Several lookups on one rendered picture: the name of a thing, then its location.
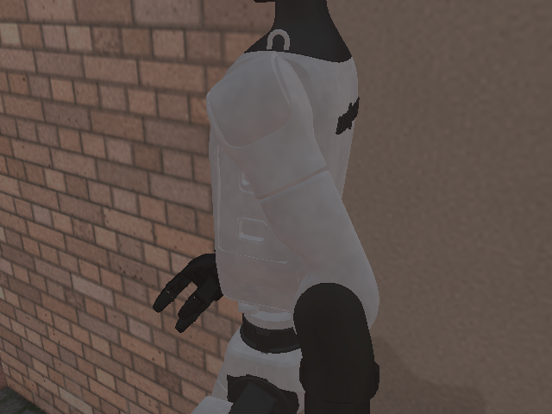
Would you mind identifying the right robot hand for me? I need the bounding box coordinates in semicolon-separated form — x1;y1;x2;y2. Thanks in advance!
153;249;223;333

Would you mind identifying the left robot forearm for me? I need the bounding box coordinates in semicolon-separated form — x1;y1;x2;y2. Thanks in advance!
293;283;380;414

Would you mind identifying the robot left thigh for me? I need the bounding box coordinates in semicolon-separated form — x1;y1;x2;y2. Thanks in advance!
191;381;279;414

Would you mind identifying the left robot upper arm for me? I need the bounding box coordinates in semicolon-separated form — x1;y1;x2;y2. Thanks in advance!
206;52;380;334

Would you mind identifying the robot head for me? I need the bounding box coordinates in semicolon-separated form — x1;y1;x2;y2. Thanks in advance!
244;0;352;63

